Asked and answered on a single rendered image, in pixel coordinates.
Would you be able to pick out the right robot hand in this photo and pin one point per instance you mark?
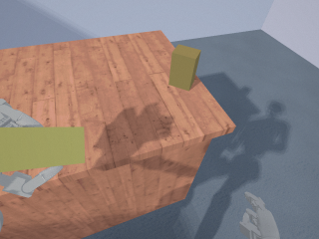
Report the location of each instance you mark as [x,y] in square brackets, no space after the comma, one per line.
[264,224]

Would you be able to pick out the left robot hand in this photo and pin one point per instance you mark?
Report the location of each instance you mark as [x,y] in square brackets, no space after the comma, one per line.
[20,183]

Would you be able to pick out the sponge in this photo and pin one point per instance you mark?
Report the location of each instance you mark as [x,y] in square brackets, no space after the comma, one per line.
[33,147]

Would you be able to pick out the table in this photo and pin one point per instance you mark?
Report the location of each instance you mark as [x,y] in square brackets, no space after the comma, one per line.
[144,139]

